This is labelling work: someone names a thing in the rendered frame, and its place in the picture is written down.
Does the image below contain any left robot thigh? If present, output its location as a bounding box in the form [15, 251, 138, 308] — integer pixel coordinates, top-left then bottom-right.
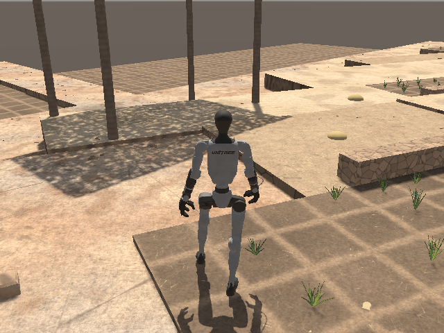
[198, 192, 213, 226]

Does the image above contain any robot right hand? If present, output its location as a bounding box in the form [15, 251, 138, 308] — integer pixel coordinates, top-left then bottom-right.
[244, 190, 259, 204]

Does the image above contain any robot left hand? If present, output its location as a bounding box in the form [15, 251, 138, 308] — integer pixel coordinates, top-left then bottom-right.
[179, 199, 195, 217]

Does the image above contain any robot right foot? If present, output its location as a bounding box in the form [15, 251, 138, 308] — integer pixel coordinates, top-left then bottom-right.
[226, 277, 239, 296]

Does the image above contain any right robot forearm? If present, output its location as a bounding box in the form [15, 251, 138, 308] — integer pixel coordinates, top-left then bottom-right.
[248, 167, 259, 193]

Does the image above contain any left robot forearm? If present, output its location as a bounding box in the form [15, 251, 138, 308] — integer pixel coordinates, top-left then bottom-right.
[181, 169, 196, 202]

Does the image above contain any robot left upper arm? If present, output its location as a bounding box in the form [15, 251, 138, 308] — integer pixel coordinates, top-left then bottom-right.
[190, 140, 209, 179]

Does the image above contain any robot right upper arm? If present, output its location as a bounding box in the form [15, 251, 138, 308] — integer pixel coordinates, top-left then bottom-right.
[237, 140, 255, 178]

